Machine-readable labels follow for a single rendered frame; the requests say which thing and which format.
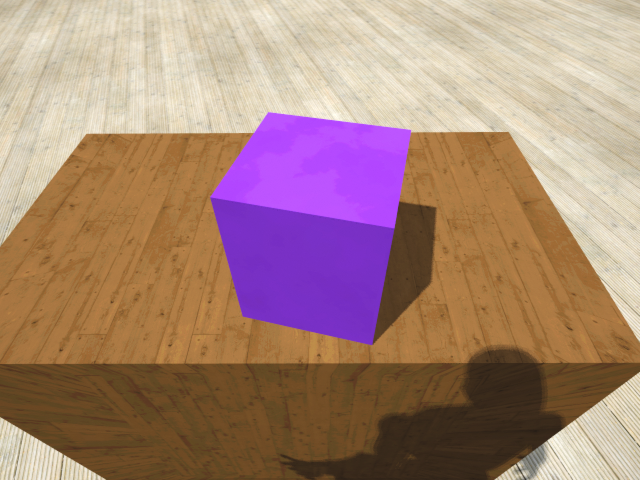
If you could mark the carton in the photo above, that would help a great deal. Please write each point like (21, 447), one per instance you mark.
(306, 215)

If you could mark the pedestal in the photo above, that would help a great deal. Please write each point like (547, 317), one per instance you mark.
(123, 345)

